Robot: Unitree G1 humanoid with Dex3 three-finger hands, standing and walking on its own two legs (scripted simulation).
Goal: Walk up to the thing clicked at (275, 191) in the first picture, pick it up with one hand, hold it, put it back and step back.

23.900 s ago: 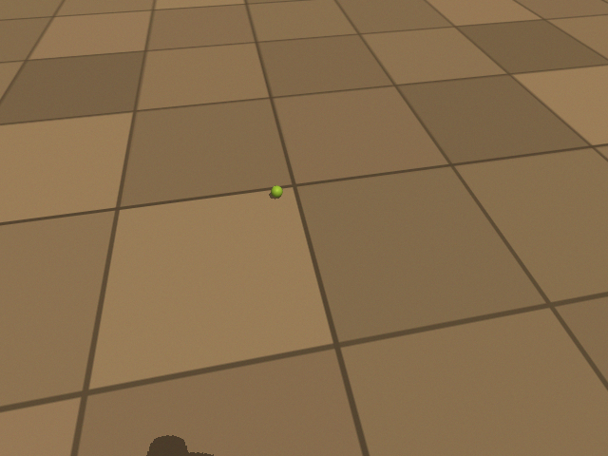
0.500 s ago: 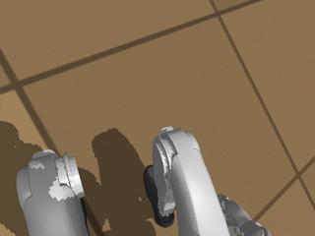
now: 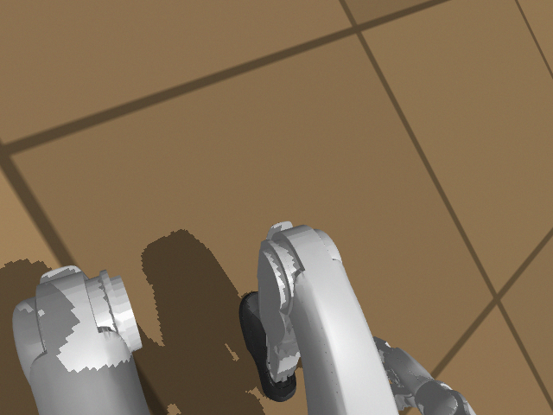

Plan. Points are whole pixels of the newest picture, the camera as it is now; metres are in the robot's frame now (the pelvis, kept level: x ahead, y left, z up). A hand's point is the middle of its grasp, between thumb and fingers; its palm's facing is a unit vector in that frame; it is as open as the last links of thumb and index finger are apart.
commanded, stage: rest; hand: left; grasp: from above
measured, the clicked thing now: out of the picture +0.40 +0.36 -0.26
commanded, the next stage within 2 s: open in 0.40 s
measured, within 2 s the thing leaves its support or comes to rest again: rests again in 0.08 s
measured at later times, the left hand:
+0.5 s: hand out of the picture +0.39 +0.35 -0.24, palm faces -0.43 -0.18 -0.88, open 6.6 cm
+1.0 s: hand out of the picture +0.39 +0.36 -0.24, palm faces -0.45 -0.18 -0.88, open 12.0 cm
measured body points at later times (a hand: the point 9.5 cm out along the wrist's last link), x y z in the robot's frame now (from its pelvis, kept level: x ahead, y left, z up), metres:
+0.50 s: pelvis +0.00 +0.00 +0.00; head +0.26 +0.13 +0.35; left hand +0.41 +0.35 -0.19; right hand +0.09 -0.26 -0.08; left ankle +0.06 +0.14 -0.26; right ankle +0.10 -0.12 -0.26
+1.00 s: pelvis +0.00 +0.00 +0.00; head +0.25 +0.14 +0.34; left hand +0.41 +0.36 -0.19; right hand +0.09 -0.26 -0.07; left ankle +0.06 +0.14 -0.26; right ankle +0.10 -0.12 -0.26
